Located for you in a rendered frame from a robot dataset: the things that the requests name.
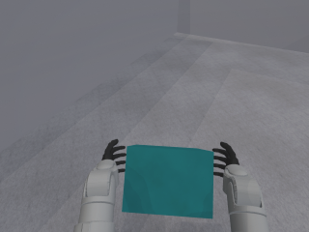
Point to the carton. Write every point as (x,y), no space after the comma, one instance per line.
(168,181)

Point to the right robot hand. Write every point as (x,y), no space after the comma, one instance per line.
(230,155)

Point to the robot left forearm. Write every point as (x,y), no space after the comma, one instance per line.
(98,199)

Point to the left robot hand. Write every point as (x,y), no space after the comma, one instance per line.
(109,151)

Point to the robot right forearm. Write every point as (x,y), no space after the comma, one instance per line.
(246,205)

